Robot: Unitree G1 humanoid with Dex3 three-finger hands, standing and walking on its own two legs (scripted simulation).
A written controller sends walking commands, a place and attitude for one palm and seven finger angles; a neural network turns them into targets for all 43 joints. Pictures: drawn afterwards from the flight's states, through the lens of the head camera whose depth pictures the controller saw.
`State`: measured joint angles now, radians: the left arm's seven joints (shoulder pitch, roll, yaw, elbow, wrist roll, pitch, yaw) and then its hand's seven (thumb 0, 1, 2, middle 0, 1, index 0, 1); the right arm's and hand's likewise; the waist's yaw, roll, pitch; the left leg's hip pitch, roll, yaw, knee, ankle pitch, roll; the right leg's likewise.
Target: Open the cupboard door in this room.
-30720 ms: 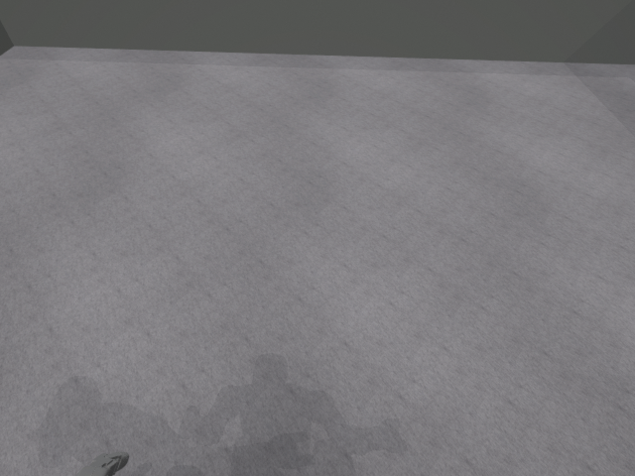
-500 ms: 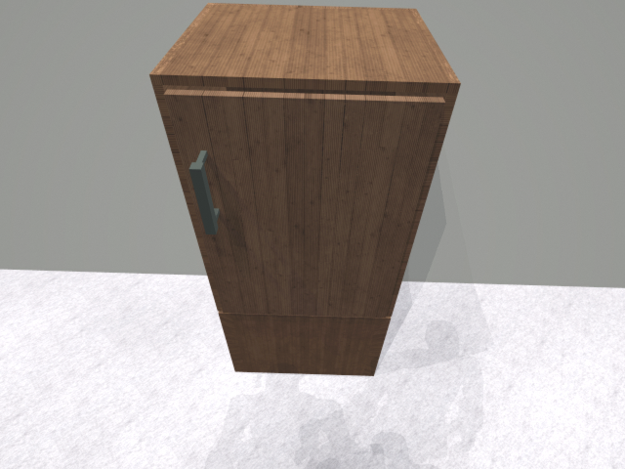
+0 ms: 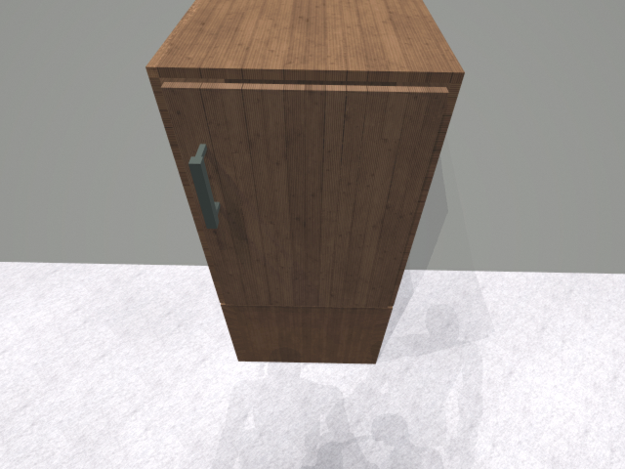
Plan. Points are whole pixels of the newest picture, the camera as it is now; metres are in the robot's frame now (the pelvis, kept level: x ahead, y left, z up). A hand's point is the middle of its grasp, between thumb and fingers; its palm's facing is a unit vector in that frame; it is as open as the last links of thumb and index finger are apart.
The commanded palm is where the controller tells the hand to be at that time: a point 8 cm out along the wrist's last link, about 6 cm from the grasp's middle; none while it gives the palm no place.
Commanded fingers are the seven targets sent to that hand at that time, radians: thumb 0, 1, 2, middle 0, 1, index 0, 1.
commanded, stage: look again from close up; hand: left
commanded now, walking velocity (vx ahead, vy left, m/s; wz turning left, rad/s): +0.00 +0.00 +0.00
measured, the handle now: (207, 187) +0.55 +0.22 +0.04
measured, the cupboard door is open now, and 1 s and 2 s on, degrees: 0 0 0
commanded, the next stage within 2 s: raise the hand with hooked fingers in 0.42 s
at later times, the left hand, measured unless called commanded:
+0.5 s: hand out of the picture +0.01 +0.14 -0.17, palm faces +0.03 -0.98 -0.18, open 7.4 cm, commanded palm none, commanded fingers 0.00 0.90 0.90 -0.20 -0.30 -0.20 -0.30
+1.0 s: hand (197, 448) +0.17 +0.16 -0.07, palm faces +0.13 -0.99 -0.01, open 8.9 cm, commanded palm +0.16 +0.22 -0.03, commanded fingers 0.00 0.32 0.65 -0.24 -0.68 -0.24 -0.68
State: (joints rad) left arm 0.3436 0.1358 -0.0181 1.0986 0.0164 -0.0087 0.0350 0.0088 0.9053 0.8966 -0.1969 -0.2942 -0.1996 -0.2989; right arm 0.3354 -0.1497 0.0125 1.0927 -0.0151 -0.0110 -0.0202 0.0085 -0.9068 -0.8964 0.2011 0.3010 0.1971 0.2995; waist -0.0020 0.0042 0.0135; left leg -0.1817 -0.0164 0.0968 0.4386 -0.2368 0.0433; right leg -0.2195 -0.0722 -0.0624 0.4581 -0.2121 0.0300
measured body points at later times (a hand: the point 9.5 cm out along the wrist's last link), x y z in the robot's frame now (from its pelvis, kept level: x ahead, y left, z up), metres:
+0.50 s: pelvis +0.01 -0.02 +0.00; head +0.01 -0.02 +0.45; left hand +0.01 +0.20 -0.16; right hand +0.01 -0.23 -0.16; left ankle +0.00 +0.09 -0.74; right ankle +0.02 -0.14 -0.74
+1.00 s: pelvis +0.00 -0.04 -0.07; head +0.05 -0.02 +0.38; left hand +0.15 +0.21 -0.06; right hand +0.24 -0.29 -0.09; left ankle +0.00 +0.09 -0.74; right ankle +0.02 -0.14 -0.74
